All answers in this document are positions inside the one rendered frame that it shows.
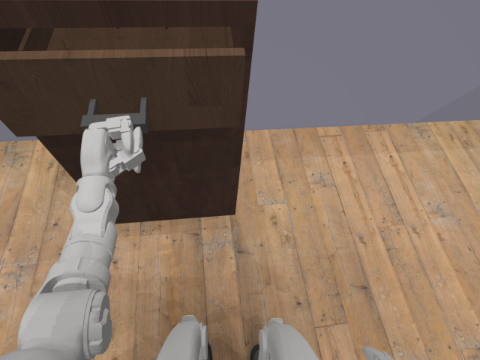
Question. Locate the robot left forearm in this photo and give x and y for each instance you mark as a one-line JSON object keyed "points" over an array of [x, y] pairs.
{"points": [[88, 251]]}

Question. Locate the cabinet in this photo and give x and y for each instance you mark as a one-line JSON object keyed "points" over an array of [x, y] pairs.
{"points": [[191, 173]]}

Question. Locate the left robot hand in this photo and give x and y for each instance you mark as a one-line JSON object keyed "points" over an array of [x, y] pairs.
{"points": [[97, 149]]}

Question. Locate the handle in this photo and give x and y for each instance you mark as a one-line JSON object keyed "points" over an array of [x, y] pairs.
{"points": [[138, 119]]}

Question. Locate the robot right thigh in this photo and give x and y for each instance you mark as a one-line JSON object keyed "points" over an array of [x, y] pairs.
{"points": [[283, 342]]}

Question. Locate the robot thigh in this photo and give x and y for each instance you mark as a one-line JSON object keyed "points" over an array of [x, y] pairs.
{"points": [[283, 342], [187, 341]]}

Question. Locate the robot left thigh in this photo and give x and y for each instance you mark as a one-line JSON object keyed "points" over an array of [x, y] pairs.
{"points": [[187, 341]]}

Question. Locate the drawer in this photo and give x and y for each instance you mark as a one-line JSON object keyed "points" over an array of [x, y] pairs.
{"points": [[192, 78]]}

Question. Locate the left robot upper arm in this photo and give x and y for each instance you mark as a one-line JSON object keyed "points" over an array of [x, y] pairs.
{"points": [[69, 325]]}

